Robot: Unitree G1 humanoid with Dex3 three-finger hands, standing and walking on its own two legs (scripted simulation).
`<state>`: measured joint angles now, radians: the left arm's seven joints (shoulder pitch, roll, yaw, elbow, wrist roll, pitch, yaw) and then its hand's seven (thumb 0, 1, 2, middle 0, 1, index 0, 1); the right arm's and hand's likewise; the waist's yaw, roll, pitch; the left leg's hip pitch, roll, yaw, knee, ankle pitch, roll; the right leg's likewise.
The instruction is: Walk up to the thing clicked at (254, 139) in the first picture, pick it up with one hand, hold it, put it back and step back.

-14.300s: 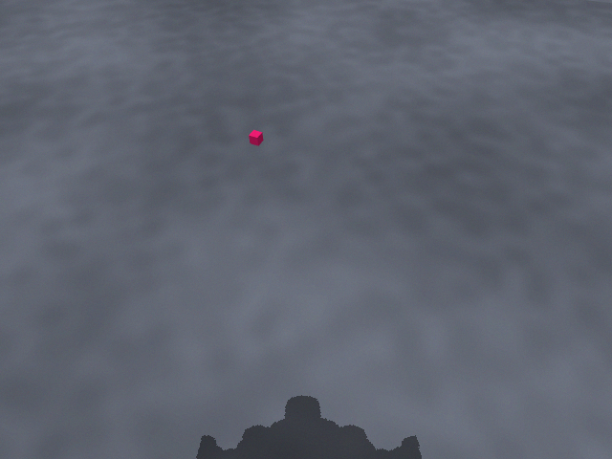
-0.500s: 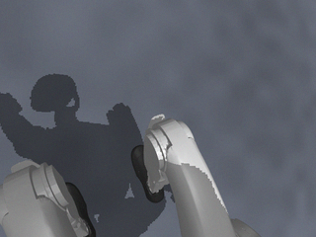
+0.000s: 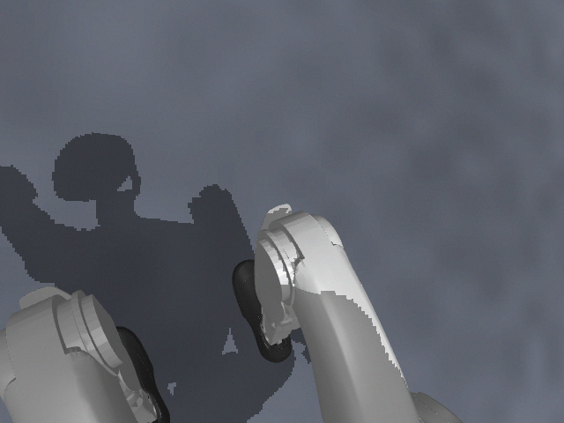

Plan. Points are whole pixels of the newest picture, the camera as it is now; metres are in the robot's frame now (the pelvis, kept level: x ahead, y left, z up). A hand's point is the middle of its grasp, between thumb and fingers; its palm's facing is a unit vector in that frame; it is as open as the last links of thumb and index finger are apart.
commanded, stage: rise first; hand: left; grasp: from above
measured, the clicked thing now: out of the picture +0.49 +0.33 -0.31
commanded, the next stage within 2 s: none
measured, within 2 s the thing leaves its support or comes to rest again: neither
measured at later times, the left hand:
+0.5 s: hand out of the picture +0.45 +0.36 -0.19, palm faces -0.04 -0.42 -0.90, open 12.1 cm
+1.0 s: hand out of the picture +0.46 +0.36 -0.19, palm faces -0.03 -0.43 -0.90, open 11.7 cm
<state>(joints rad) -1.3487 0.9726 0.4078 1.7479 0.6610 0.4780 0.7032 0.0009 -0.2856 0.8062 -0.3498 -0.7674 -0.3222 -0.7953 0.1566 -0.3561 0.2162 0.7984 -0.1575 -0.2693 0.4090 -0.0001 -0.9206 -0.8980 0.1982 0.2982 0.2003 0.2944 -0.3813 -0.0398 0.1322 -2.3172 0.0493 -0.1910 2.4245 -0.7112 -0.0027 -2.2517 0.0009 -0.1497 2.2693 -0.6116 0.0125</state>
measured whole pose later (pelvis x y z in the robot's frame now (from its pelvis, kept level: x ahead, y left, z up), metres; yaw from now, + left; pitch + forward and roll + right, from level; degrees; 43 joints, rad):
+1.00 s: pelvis +0.00 +0.00 +0.00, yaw +0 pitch +33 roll -11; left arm -1.36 0.98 0.41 1.75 0.65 0.48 0.72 0.00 -0.14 0.68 -0.48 -0.64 -0.45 -0.67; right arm 0.16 -0.36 0.22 0.80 -0.16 -0.28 0.42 0.00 -0.92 -0.90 0.20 0.30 0.20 0.29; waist -0.39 -0.04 0.14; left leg -2.31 0.05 -0.19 2.42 -0.71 0.00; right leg -2.24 0.00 -0.15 2.26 -0.61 0.02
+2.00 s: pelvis +0.00 +0.00 +0.00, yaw +0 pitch +33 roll -11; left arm -1.35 0.98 0.40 1.75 0.67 0.47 0.71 0.00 -0.13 0.66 -0.49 -0.63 -0.46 -0.66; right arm 0.17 -0.36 0.22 0.81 -0.17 -0.30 0.41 0.00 -0.92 -0.90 0.20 0.30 0.20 0.29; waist -0.39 -0.05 0.15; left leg -2.30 0.05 -0.19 2.42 -0.71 0.00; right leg -2.24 0.01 -0.15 2.26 -0.60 0.02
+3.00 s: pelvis +0.00 +0.00 +0.01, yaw -1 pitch +33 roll -12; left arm -1.48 1.00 0.39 1.76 0.68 0.49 0.77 0.00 -0.31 0.81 -0.34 -0.78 -0.32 -0.81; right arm 0.16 -0.39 0.25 0.77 -0.19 -0.28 0.43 0.00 -0.92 -0.90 0.20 0.30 0.20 0.29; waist -0.47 -0.06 0.19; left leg -2.30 0.05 -0.22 2.41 -0.72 -0.02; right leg -2.23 0.01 -0.17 2.24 -0.61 0.01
